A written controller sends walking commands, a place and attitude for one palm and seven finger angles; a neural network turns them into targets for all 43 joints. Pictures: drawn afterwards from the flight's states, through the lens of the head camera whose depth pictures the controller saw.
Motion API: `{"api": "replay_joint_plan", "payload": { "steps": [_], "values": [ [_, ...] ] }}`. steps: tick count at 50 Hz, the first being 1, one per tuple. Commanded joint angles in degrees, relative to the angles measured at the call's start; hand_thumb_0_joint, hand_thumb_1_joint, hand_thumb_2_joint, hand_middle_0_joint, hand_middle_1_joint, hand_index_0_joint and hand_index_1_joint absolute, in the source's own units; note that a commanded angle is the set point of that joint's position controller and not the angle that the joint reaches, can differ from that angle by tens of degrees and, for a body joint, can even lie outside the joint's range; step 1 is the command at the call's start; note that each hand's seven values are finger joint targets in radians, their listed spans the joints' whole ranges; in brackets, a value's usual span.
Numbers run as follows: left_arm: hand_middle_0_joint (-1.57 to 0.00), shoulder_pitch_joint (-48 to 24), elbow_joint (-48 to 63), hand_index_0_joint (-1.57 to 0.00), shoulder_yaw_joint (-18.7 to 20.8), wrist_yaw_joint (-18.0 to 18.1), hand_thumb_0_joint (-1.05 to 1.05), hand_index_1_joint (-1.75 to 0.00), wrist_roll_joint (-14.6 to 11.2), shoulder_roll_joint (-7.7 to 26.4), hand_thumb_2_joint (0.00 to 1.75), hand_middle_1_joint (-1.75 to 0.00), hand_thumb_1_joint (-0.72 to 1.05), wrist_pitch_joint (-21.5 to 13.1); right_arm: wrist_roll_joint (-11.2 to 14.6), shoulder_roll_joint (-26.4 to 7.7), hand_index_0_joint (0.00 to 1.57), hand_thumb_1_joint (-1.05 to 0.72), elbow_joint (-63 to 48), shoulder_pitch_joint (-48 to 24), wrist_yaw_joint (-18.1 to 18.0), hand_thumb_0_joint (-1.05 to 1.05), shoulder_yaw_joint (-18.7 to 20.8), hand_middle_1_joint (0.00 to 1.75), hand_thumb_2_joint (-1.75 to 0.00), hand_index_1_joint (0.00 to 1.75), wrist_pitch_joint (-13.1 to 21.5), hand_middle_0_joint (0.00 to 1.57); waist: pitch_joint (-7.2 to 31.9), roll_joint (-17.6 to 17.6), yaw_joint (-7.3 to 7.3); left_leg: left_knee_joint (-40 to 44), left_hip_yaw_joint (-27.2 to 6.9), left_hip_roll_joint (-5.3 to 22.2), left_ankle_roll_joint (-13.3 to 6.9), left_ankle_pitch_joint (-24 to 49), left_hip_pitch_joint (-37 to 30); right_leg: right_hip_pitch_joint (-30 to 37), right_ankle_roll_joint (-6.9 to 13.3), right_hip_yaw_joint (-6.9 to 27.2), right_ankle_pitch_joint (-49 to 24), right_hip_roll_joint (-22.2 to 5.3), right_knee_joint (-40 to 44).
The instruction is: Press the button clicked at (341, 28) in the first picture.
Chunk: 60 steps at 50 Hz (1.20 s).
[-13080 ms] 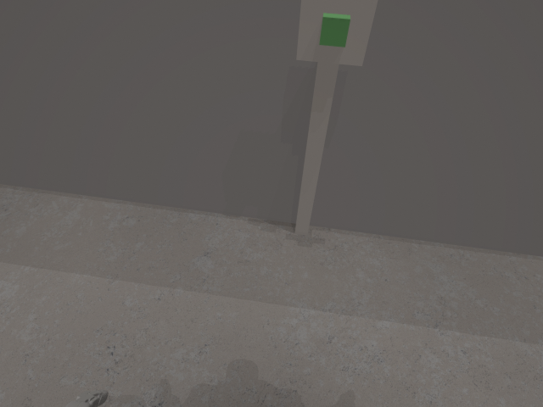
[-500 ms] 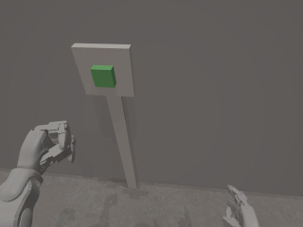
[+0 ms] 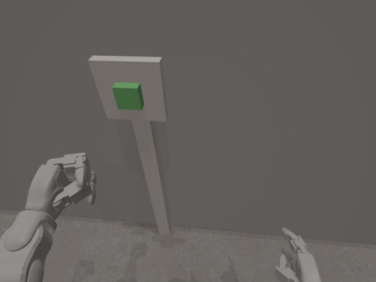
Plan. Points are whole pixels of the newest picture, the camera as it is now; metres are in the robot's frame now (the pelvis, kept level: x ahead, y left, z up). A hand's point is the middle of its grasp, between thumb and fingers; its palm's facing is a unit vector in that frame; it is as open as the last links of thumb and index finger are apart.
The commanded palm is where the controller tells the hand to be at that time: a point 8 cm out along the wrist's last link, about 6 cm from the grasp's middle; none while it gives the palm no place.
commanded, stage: aim a knuckle at the button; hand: left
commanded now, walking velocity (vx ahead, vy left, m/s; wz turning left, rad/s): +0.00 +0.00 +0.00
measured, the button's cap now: (129, 95) +0.52 +0.21 +0.16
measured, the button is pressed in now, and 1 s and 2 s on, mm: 0 0 0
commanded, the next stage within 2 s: press the button with the knuckle in 1.86 s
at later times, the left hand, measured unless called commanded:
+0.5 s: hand (114, 157) +0.32 +0.19 +0.14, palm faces +0.02 -1.00 -0.04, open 3.1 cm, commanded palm +0.30 +0.24 +0.14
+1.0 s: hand (127, 136) +0.39 +0.19 +0.13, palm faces +0.03 -1.00 -0.02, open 3.1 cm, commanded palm +0.37 +0.24 +0.13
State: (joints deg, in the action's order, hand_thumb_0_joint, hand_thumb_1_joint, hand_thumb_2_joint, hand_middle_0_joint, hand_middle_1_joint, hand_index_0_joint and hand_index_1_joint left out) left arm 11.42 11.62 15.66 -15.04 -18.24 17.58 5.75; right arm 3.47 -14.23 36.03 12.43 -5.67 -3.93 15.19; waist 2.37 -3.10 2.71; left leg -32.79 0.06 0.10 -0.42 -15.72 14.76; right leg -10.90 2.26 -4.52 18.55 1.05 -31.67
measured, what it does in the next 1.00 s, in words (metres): stands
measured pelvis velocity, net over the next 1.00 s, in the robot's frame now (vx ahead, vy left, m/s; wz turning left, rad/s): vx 0.01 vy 0.00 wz -0.03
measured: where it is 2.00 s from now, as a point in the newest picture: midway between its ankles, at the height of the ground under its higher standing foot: outside the picture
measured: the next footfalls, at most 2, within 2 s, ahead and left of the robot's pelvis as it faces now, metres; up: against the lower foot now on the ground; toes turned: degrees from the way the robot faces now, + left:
none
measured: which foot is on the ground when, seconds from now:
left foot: down 0.00-1.00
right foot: down 0.00-1.00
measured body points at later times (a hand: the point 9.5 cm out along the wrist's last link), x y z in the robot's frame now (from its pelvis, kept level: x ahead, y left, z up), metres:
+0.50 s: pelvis +0.00 +0.00 +0.00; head -0.01 -0.01 +0.45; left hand +0.31 +0.24 +0.14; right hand +0.17 -0.23 -0.08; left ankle +0.02 +0.12 -0.73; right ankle -0.01 -0.09 -0.73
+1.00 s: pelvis +0.01 +0.00 +0.00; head +0.02 -0.01 +0.45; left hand +0.38 +0.24 +0.13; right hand +0.14 -0.26 -0.10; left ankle +0.02 +0.12 -0.73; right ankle -0.01 -0.09 -0.73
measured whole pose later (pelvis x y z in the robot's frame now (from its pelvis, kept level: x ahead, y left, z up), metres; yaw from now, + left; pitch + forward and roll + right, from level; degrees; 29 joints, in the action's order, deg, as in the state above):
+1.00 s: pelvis +0.01 +0.00 +0.00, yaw -2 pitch +2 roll +0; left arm -21.5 -26.6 14.9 -10.4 -12.6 18.1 -1.4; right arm 3.4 -15.1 37.5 15.2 -5.1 -2.0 6.3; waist 2.0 -1.6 -1.2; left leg -32.5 1.8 0.5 -0.5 -16.2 18.6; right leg -15.7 2.2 -2.7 18.7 1.3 -32.2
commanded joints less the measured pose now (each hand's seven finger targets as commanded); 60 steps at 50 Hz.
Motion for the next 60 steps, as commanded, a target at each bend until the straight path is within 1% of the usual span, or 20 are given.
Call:
{"api": "replay_joint_plan", "payload": {
  "steps": [1, 4, 7, 10, 11, 15, 16, 19, 22, 25, 32, 35, 36, 40, 42, 43, 47, 49, 53, 60],
  "values": [
    [-1.30, -16.0, 10.0, -1.30, 4.6, 0.4, 0.00, -1.50, -1.0, 9.7, 0.90, -1.50, 0.90, -3.9, 0.4, -6.3, 0.20, -0.90, -9.2, -8.2, -0.6, 0.00, 2.5, 0.30, -0.90, 0.30, 3.5, 0.20, 4.2, 2.5, -0.79, 4.1, -1.8, -0.3, -1.9, 6.8, -5.3, -4.7, -2.2, 2.6, -9.3, -0.9, 7.1],
    [-1.30, -20.5, 8.2, -1.30, 2.4, 0.9, 0.00, -1.50, -0.2, 8.5, 0.90, -1.50, 0.90, -4.3, 0.5, -6.1, 0.20, -0.90, -8.8, -7.9, -0.8, 0.00, 2.4, 0.30, -0.90, 0.30, 3.6, 0.20, 4.7, -0.8, -1.23, 4.5, -2.2, -0.5, -1.8, 6.2, -6.6, -5.5, -1.9, 2.4, -8.7, -1.1, 6.8],
    [-1.30, -24.3, 4.2, -1.30, 2.9, 1.3, 0.00, -1.50, 0.4, 10.1, 0.90, -1.50, 0.90, -4.5, 0.4, -6.6, 0.20, -0.90, -8.2, -7.9, -1.1, 0.00, 2.5, 0.30, -0.90, 0.30, 3.0, 0.20, 4.8, 3.2, -1.50, 4.7, -2.2, -0.4, -2.0, 5.0, -5.4, -5.3, -2.1, 3.2, -6.9, -1.2, 7.5],
    [-1.30, -27.5, 2.9, -1.30, 1.8, 1.6, 0.00, -1.50, 1.1, 9.1, 0.90, -1.50, 0.90, -5.1, 0.3, -6.1, 0.20, -0.90, -8.6, -8.1, -0.9, 0.00, 2.4, 0.30, -0.90, 0.30, 2.8, 0.20, 7.4, -0.7, -1.16, 4.9, -2.0, -0.6, -1.8, 6.7, -7.0, -4.2, -1.7, 2.7, -9.3, -1.3, 6.4],
    [-1.30, -26.5, 1.2, -1.30, 3.8, 2.0, 0.00, -1.50, 1.2, 10.9, 0.90, -1.50, 0.90, -5.0, 0.3, -6.3, 0.20, -0.90, -8.4, -7.8, -0.9, 0.00, 2.5, 0.30, -0.90, 0.30, 2.6, 0.20, 7.9, 0.7, -0.73, 4.7, -2.0, -0.4, -1.8, 7.2, -6.4, -3.4, -1.6, 2.8, -9.7, -1.1, 6.4],
    [-1.30, -28.2, -1.9, -1.30, 2.7, 2.3, 0.00, -1.50, 1.5, 9.6, 0.90, -1.50, 0.90, -5.3, 0.3, -6.2, 0.20, -0.90, -8.7, -7.7, -0.4, 0.00, 2.6, 0.30, -0.90, 0.30, 1.7, 0.20, 8.3, 1.0, -0.76, 4.8, -1.4, -0.5, -1.6, 8.9, -6.5, -3.1, -1.6, 2.7, -12.5, -1.2, 5.9],
    [-1.30, -28.4, -2.7, -1.30, 3.2, 2.5, 0.00, -1.50, 1.5, 10.0, 0.90, -1.50, 0.90, -5.4, 0.2, -6.3, 0.20, -0.90, -8.6, -7.4, -0.3, 0.00, 2.7, 0.30, -0.90, 0.30, 1.5, 0.20, 8.7, 3.3, -0.64, 4.6, -1.6, -0.4, -1.7, 9.7, -6.0, -2.3, -1.6, 2.6, -13.2, -1.1, 5.8],
    [-1.30, -30.5, -3.6, -1.30, 2.4, 3.1, 0.00, -1.50, 2.0, 9.3, 0.90, -1.50, 0.90, -5.3, 0.3, -6.3, 0.20, -0.90, -8.8, -7.2, -0.1, 0.00, 2.8, 0.30, -0.90, 0.30, 0.8, 0.20, 8.5, 0.7, -0.95, 4.8, -1.2, -0.4, -1.5, 10.0, -6.6, -3.3, -1.5, 2.5, -13.9, -1.1, 5.6],
    [-1.30, -33.6, -6.1, -1.30, 2.1, 3.9, 0.00, -1.50, 2.6, 9.5, 0.90, -1.50, 0.90, -5.5, 0.3, -6.7, 0.20, -0.90, -8.6, -6.6, -0.1, 0.00, 3.0, 0.30, -0.90, 0.30, 0.0, 0.20, 8.1, 3.4, -1.47, 4.8, -1.1, -0.2, -1.7, 9.4, -5.7, -3.4, -1.6, 2.9, -13.3, -1.1, 5.8],
    [-1.30, -38.6, -6.8, -1.30, 1.5, 4.6, 0.00, -1.50, 3.3, 9.7, 0.90, -1.50, 0.90, -6.1, 0.2, -6.6, 0.20, -0.90, -8.3, -6.3, -0.2, 0.00, 3.1, 0.30, -0.90, 0.30, -0.7, 0.20, 9.6, 0.5, -2.09, 4.6, -1.0, -0.4, -1.6, 9.4, -7.1, -3.9, -1.4, 3.1, -13.2, -1.1, 5.7],
    [-1.30, -45.2, -14.6, -1.30, 0.6, 5.4, 0.00, -1.50, 4.2, 9.5, 0.90, -1.50, 0.90, -7.6, 0.2, -7.1, 0.20, -0.90, -7.2, -4.7, -0.3, 0.00, 3.5, 0.30, -0.90, 0.30, -2.5, 0.20, 11.7, 2.5, -2.81, 3.9, -0.8, -0.3, -1.8, 11.4, -7.2, -3.3, -1.4, 3.4, -16.0, -1.1, 5.2],
    [-1.30, -46.3, -17.3, -1.30, 1.8, 5.3, 0.00, -1.50, 4.3, 10.6, 0.90, -1.50, 0.90, -8.0, 0.1, -7.2, 0.20, -0.90, -7.2, -3.9, 0.1, 0.00, 3.5, 0.30, -0.90, 0.30, -3.2, 0.20, 13.0, 1.8, -2.58, 3.6, -0.7, -0.4, -1.7, 13.3, -7.0, -2.5, -1.2, 3.4, -18.6, -1.1, 4.5],
    [-1.30, -45.5, -19.2, -1.30, 3.7, 5.4, 0.00, -1.50, 4.2, 12.5, 0.90, -1.50, 0.90, -8.1, 0.1, -7.5, 0.20, -0.90, -7.1, -3.6, 0.1, 0.00, 3.8, 0.30, -0.90, 0.30, -3.6, 0.20, 13.1, 4.1, -2.10, 3.3, -0.6, -0.2, -1.8, 13.9, -5.9, -1.5, -1.3, 3.6, -19.5, -1.0, 4.5],
    [-1.30, -50.2, -20.6, -1.30, 1.6, 4.9, 0.00, -1.50, 4.6, 11.0, 0.90, -1.50, 0.90, -9.1, 0.3, -7.4, 0.20, -0.90, -7.4, -3.0, 0.2, 0.00, 3.9, 0.30, -0.90, 0.30, -4.7, 0.20, 13.0, 0.7, -3.06, 3.0, -0.1, -0.3, -1.8, 14.1, -6.5, -3.0, -1.2, 3.7, -20.1, -1.0, 4.2],
    [-1.30, -51.6, -22.6, -1.30, 1.9, 5.0, 0.00, -1.50, 4.4, 11.4, 0.90, -1.50, 0.90, -9.7, 0.2, -7.7, 0.20, -0.90, -7.1, -2.2, 0.2, 0.00, 4.0, 0.30, -0.90, 0.30, -5.1, 0.20, 13.2, 3.3, -3.63, 2.7, -0.1, -0.3, -2.0, 14.0, -5.9, -2.9, -1.5, 3.9, -20.5, -1.0, 4.3],
    [-1.30, -51.4, -23.5, -1.30, 4.0, 5.0, 0.00, -1.50, 4.5, 13.6, 0.90, -1.50, 0.90, -10.0, 0.2, -7.8, 0.20, -0.90, -6.9, -1.8, 0.2, 0.00, 4.3, 0.30, -0.90, 0.30, -5.3, 0.20, 14.0, 2.2, -3.10, 2.6, 0.0, -0.3, -1.9, 14.1, -5.7, -2.5, -1.4, 4.1, -20.9, -1.0, 4.1],
    [-1.30, -54.8, -24.7, -1.30, 1.8, 4.5, 0.00, -1.50, 4.8, 11.7, 0.90, -1.50, 0.90, -11.5, 0.2, -7.7, 0.20, -0.90, -6.8, -0.8, 0.4, 0.00, 4.5, 0.30, -0.90, 0.30, -6.0, 0.20, 15.3, 1.1, -3.97, 1.9, 0.3, -0.2, -2.0, 16.1, -6.5, -2.8, -1.4, 4.1, -23.2, -0.9, 3.4],
    [-1.30, -55.0, -28.3, -1.30, 3.3, 4.3, 0.00, -1.50, 4.7, 13.4, 0.90, -1.50, 0.90, -11.6, 0.2, -8.2, 0.20, -0.90, -6.2, 0.0, 0.3, 0.00, 4.6, 0.30, -0.90, 0.30, -6.6, 0.20, 14.4, 2.6, -4.10, 1.8, 0.1, -0.2, -2.0, 15.1, -5.2, -3.4, -1.4, 4.1, -22.4, -0.8, 3.5],
    [-1.30, -64.3, -33.3, -1.30, 0.6, 4.4, 0.00, -1.50, 5.3, 12.3, 0.90, -1.50, 0.90, -12.6, 0.4, -8.4, 0.20, -0.90, -5.2, 1.2, 0.0, 0.00, 4.6, 0.30, -0.90, 0.30, -7.5, 0.20, 12.5, 2.2, -6.09, 1.6, -0.4, -0.2, -2.1, 10.8, -4.1, -7.3, -1.4, 4.2, -16.8, -0.7, 3.9],
    [-1.30, -66.5, -41.6, -1.30, 3.8, 4.9, 0.00, -1.50, 6.5, 15.6, 0.90, -1.50, 0.90, -16.1, -0.2, -8.8, 0.20, -0.90, -4.8, 4.0, 0.8, 0.00, 4.9, 0.30, -0.90, 0.30, -8.8, 0.20, 17.8, 2.0, -4.88, 0.4, -0.3, -0.3, -2.0, 13.8, -3.2, -4.9, -1.1, 4.4, -20.2, -0.6, 1.9]
  ]
}}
